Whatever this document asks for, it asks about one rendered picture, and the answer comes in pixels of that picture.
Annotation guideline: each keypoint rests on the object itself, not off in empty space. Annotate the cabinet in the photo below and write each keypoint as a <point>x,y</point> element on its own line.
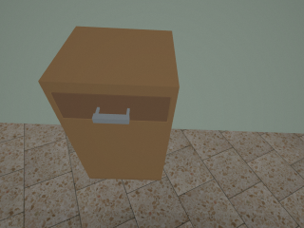
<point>116,61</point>

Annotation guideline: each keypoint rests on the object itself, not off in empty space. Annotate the handle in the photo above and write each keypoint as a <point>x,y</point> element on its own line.
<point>101,118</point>

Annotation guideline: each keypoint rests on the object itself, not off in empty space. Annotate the drawer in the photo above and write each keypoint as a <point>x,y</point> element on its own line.
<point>84,105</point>

